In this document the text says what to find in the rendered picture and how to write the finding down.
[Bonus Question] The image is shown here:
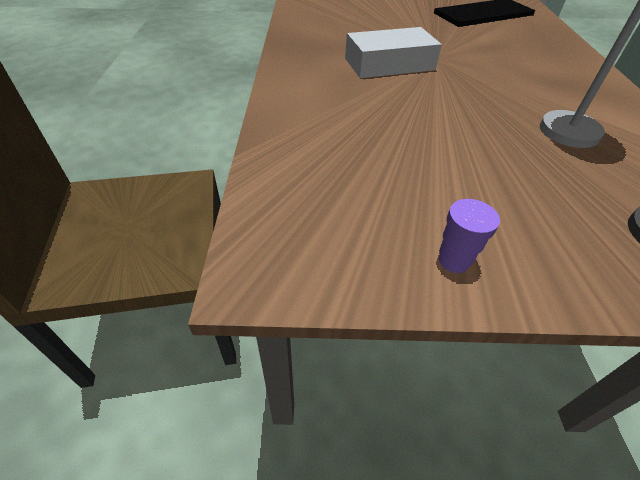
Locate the chair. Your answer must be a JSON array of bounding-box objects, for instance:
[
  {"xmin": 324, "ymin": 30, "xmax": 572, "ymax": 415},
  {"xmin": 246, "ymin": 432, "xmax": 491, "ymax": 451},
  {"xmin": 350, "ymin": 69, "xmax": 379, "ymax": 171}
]
[{"xmin": 0, "ymin": 61, "xmax": 236, "ymax": 388}]

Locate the table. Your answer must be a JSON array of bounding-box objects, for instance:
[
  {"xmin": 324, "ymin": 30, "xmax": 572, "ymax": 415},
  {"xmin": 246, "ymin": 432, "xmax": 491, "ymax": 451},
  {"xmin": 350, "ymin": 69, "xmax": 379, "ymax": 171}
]
[{"xmin": 188, "ymin": 0, "xmax": 640, "ymax": 432}]

